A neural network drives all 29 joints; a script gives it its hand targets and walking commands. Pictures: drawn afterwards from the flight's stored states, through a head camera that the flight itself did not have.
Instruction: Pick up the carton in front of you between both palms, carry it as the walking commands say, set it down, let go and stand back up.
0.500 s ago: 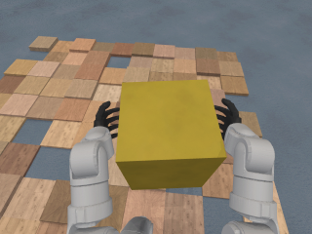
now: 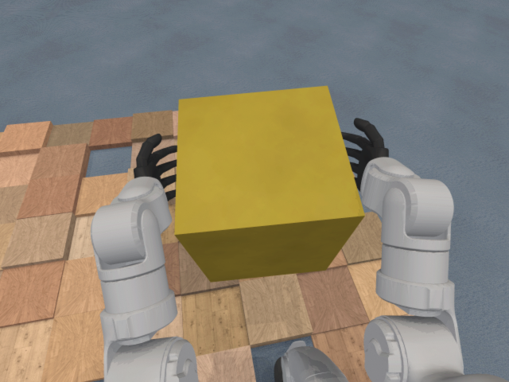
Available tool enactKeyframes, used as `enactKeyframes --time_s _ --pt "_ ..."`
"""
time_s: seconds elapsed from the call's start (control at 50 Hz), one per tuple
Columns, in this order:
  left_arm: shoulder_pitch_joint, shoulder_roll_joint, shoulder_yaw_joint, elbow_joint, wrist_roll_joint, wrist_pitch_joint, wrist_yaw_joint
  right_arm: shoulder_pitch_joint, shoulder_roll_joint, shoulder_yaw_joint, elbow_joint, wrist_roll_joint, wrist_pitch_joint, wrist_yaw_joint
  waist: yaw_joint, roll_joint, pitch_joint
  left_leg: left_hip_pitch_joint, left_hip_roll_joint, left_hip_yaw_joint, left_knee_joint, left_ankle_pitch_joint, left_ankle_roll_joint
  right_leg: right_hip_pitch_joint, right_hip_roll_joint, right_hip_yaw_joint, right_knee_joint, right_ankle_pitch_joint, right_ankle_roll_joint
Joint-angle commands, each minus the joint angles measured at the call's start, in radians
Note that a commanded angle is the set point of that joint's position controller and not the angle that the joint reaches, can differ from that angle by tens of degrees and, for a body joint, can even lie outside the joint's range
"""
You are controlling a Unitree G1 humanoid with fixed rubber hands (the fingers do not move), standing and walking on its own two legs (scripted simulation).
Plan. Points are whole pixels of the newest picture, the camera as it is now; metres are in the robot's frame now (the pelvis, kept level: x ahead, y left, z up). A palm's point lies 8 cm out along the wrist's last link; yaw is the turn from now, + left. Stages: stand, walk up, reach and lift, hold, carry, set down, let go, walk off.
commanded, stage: carry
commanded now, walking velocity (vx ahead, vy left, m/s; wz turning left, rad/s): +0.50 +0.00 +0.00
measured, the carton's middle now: (261, 196) +0.38 -0.04 +0.08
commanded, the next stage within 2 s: none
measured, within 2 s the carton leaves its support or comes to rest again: neither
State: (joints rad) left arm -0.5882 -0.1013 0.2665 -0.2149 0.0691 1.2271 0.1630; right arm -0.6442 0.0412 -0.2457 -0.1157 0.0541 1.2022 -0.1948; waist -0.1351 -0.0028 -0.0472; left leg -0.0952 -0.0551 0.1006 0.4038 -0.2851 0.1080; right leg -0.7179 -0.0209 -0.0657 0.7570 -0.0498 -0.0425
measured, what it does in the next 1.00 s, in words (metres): walks ahead: right foot 0.04 m lower, then left foot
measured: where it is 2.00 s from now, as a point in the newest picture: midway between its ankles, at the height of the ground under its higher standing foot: (218, 180)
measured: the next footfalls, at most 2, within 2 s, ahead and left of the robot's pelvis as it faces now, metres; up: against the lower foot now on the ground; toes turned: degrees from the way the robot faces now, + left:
right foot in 0.06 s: +0.20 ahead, -0.11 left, -0.04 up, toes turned -1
left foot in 0.42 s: +0.51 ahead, +0.10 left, -0.01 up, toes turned +4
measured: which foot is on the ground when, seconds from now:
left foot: down 0.00-0.12, up 0.14-0.40, down 0.42-0.88, up 0.90-1.00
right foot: up 0.00-0.04, down 0.06-0.44, up 0.46-0.80, down 0.82-1.00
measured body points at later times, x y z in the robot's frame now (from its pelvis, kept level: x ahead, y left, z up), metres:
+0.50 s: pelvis +0.37 +0.03 -0.05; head +0.43 +0.04 +0.40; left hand +0.73 +0.18 +0.03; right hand +0.71 -0.12 +0.02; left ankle +0.46 +0.10 -0.75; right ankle +0.21 -0.10 -0.67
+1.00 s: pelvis +0.66 +0.02 -0.01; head +0.64 +0.02 +0.44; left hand +0.97 +0.21 +0.09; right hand +1.01 -0.10 +0.09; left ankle +0.59 +0.12 -0.65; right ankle +0.69 -0.06 -0.74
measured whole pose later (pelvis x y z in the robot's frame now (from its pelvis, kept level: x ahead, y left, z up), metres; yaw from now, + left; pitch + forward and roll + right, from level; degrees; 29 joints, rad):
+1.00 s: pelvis +0.66 +0.02 -0.01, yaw +0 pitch +3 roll -1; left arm -0.47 -0.07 0.18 0.02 0.04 1.16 0.17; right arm -0.47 0.10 -0.25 0.01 -0.08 1.16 -0.12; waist 0.12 0.01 -0.12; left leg -0.52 0.00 0.02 1.24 -0.46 0.03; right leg -0.36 0.04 -0.12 0.54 -0.46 -0.11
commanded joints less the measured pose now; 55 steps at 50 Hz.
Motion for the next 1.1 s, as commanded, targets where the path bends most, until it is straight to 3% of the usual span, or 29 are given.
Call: enactKeyframes --time_s 0.0,0.04,0.06,0.08,0.1,0.12,0.16,0.18,0.2,0.22,0.3,0.32,0.36,0.38,0.4,0.42,0.44,0.48,0.58,0.7,0.78,0.8,0.82,0.84,0.86,0.88,0.9,1.0,1.08 --pt "-0.590 -0.688 -0.591 0.035 -0.184 0.012 -0.051 -0.613 0.860 0.638 -0.019 0.309 0.027 0.182 0.068 0.148 -0.327 0.200 0.166 -0.078 0.151 1.023 -0.011 0.279 0.127 -0.150 -0.276 0.275 -0.065" --pt "-0.589 -0.708 -0.600 0.068 -0.201 0.010 -0.069 -0.592 0.868 0.624 0.031 0.267 0.030 0.179 0.169 0.122 -0.424 0.122 0.139 -0.005 0.507 0.898 -0.051 0.576 0.084 -0.130 -0.415 0.399 -0.084" --pt "-0.589 -0.732 -0.604 0.078 -0.206 0.005 -0.077 -0.589 0.892 0.614 0.047 0.246 0.025 0.179 0.216 -0.042 -0.475 -0.135 0.092 -0.020 0.718 0.596 -0.074 0.890 0.003 -0.084 -0.411 0.520 -0.106" --pt "-0.579 -0.781 -0.627 0.082 -0.243 -0.006 -0.085 -0.570 0.919 0.608 0.038 0.224 0.016 0.179 0.250 -0.245 -0.514 -0.614 -0.012 -0.089 0.990 -0.212 -0.120 1.303 -0.235 0.211 -0.250 0.912 -0.223" --pt "-0.542 -0.843 -0.666 0.107 -0.277 -0.015 -0.093 -0.517 0.903 0.588 0.024 0.198 0.008 0.175 0.286 -0.218 -0.640 -0.845 -0.006 -0.179 1.178 -0.336 -0.136 1.476 -0.362 0.454 -0.182 0.845 -0.311" --pt "-0.530 -0.903 -0.686 0.112 -0.309 -0.025 -0.102 -0.480 0.904 0.576 0.024 0.172 0.002 0.170 0.294 -0.132 -0.669 -0.905 0.040 -0.239 1.281 -0.317 -0.116 1.446 -0.344 0.459 -0.199 0.621 -0.330" --pt "-0.621 -0.913 -0.669 0.070 -0.315 -0.057 -0.124 -0.465 0.938 0.560 0.133 0.134 -0.007 0.169 0.291 -0.077 -0.378 -1.047 -0.025 -0.074 1.185 -0.392 -0.048 1.176 -0.270 0.408 -0.265 0.769 -0.238" --pt "-0.663 -0.986 -0.760 0.059 -0.366 -0.074 -0.133 -0.468 0.946 0.542 0.041 0.109 -0.035 0.171 0.278 -0.146 -0.448 -1.130 0.096 -0.210 1.136 -0.427 -0.050 1.184 -0.344 0.581 -0.231 0.472 -0.297" --pt "-0.693 -1.027 -0.801 0.051 -0.427 -0.090 -0.151 -0.445 0.904 0.538 0.043 0.063 -0.057 0.159 0.252 -0.017 -0.448 -1.031 0.133 -0.203 1.108 -0.355 -0.060 1.099 -0.338 0.502 -0.249 0.378 -0.275" --pt "-0.723 -1.057 -0.834 0.005 -0.467 -0.119 -0.164 -0.439 0.915 0.559 0.000 0.045 -0.086 0.151 0.235 -0.002 -0.435 -0.937 0.108 -0.123 0.930 -0.333 -0.077 0.995 -0.258 0.426 -0.309 0.317 -0.238" --pt "-0.657 -1.043 -0.867 -0.021 -0.493 -0.182 -0.178 -0.377 0.920 0.598 -0.070 0.009 -0.168 0.123 0.161 -0.196 -0.440 -0.222 0.005 0.064 0.457 0.082 -0.062 0.452 -0.154 0.109 -0.357 0.508 -0.114" --pt "-0.589 -1.020 -0.864 0.015 -0.473 -0.189 -0.179 -0.320 0.908 0.621 -0.060 -0.001 -0.177 0.123 0.098 -0.204 -0.487 -0.118 -0.020 0.090 0.387 0.215 -0.049 0.490 -0.126 0.001 -0.208 0.668 -0.079" --pt "-0.516 -0.938 -0.857 0.004 -0.425 -0.203 -0.173 -0.270 0.870 0.664 -0.071 0.024 -0.189 0.132 -0.003 -0.055 -0.516 0.133 -0.017 0.085 0.033 0.473 -0.058 0.475 -0.026 -0.062 0.193 0.481 0.010" --pt "-0.498 -0.903 -0.837 -0.012 -0.395 -0.206 -0.163 -0.271 0.878 0.705 -0.082 0.056 -0.190 0.138 0.021 0.101 -0.514 0.332 0.126 -0.081 0.031 0.655 0.001 0.243 0.034 0.011 0.397 -0.228 0.031" --pt "-0.426 -0.841 -0.796 -0.004 -0.366 -0.194 -0.152 -0.225 0.840 0.726 -0.082 0.079 -0.187 0.139 0.056 0.257 -0.627 0.469 0.415 -0.493 0.166 1.029 0.125 0.065 0.105 0.047 0.681 -0.531 0.053" --pt "-0.314 -0.804 -0.760 0.050 -0.316 -0.183 -0.138 -0.179 0.858 0.741 -0.075 0.101 -0.176 0.142 0.076 0.234 -0.744 0.473 0.463 -0.682 0.134 0.792 0.203 0.020 0.055 0.136 0.851 -0.477 0.026" --pt "-0.271 -0.816 -0.745 0.005 -0.291 -0.188 -0.127 -0.215 0.899 0.797 -0.121 0.154 -0.174 0.152 0.092 0.140 -0.712 0.484 0.396 -0.646 0.118 0.530 0.192 -0.071 0.024 0.125 0.854 -0.452 0.014" --pt "-0.313 -0.839 -0.725 -0.054 -0.259 -0.191 -0.114 -0.362 0.954 0.862 -0.243 0.265 -0.183 0.174 0.052 0.035 -0.565 0.386 0.327 -0.539 0.117 0.508 0.145 -0.145 0.005 0.111 0.762 -0.437 0.025" --pt "-0.262 -0.742 -0.689 -0.012 -0.157 -0.180 -0.092 -0.391 0.901 0.867 -0.216 0.313 -0.156 0.200 0.059 0.069 -0.427 0.233 0.305 -0.436 0.004 0.279 0.146 -0.135 0.005 0.044 0.437 -0.479 0.015" --pt "-0.338 -0.671 -0.685 -0.020 -0.162 -0.136 -0.071 -0.390 0.831 0.767 -0.075 0.296 -0.105 0.196 0.081 0.137 -0.296 0.038 0.220 -0.169 -0.044 0.402 0.051 0.167 0.019 -0.070 -0.058 -0.037 0.003" --pt "-0.314 -0.652 -0.655 0.107 -0.198 -0.079 -0.075 -0.286 0.745 0.637 0.042 0.179 -0.058 0.153 0.176 0.117 -0.357 0.043 0.194 -0.021 0.289 0.881 0.008 0.467 0.119 -0.196 -0.232 -0.073 -0.027" --pt "-0.339 -0.660 -0.652 0.111 -0.216 -0.072 -0.081 -0.299 0.735 0.615 0.048 0.159 -0.050 0.142 0.227 0.078 -0.398 -0.092 0.159 0.016 0.487 0.733 -0.036 0.669 0.088 -0.135 -0.258 -0.087 -0.046" --pt "-0.364 -0.667 -0.647 0.113 -0.236 -0.069 -0.087 -0.332 0.745 0.596 0.049 0.140 -0.044 0.134 0.257 -0.054 -0.435 -0.372 0.084 -0.024 0.710 0.364 -0.075 0.900 -0.101 0.176 -0.234 -0.045 -0.123" --pt "-0.422 -0.695 -0.671 0.116 -0.274 -0.068 -0.094 -0.316 0.754 0.571 0.046 0.106 -0.041 0.129 0.225 -0.254 -0.430 -0.659 -0.045 -0.049 0.934 -0.204 -0.086 1.017 -0.302 0.554 -0.324 0.041 -0.243" --pt "-0.451 -0.760 -0.697 0.124 -0.313 -0.070 -0.105 -0.308 0.751 0.548 0.061 0.077 -0.039 0.124 0.220 -0.161 -0.403 -0.738 0.023 -0.120 1.028 -0.225 -0.062 0.956 -0.306 0.607 -0.361 -0.090 -0.264" --pt "-0.496 -0.810 -0.709 0.136 -0.340 -0.076 -0.117 -0.320 0.787 0.540 0.100 0.065 -0.036 0.125 0.230 -0.065 -0.335 -0.733 0.066 -0.150 1.010 -0.212 -0.066 0.859 -0.288 0.543 -0.367 -0.064 -0.248" --pt "-0.561 -0.856 -0.733 0.114 -0.371 -0.089 -0.132 -0.333 0.815 0.527 0.096 0.049 -0.046 0.126 0.189 0.000 -0.306 -0.700 0.090 -0.140 0.934 -0.177 -0.072 0.768 -0.278 0.497 -0.389 -0.089 -0.216" --pt "-0.679 -0.974 -0.764 0.080 -0.449 -0.141 -0.163 -0.453 0.906 0.595 0.010 0.067 -0.098 0.131 0.169 -0.115 -0.309 -0.502 0.110 -0.034 0.464 -0.117 -0.089 0.608 -0.204 0.208 -0.480 -0.213 -0.148" --pt "-0.555 -0.930 -0.742 0.062 -0.374 -0.140 -0.137 -0.455 0.911 0.685 -0.076 0.149 -0.100 0.142 0.082 -0.160 -0.406 -0.116 0.040 0.105 0.143 0.039 -0.099 0.562 -0.208 0.061 -0.383 -0.150 -0.096"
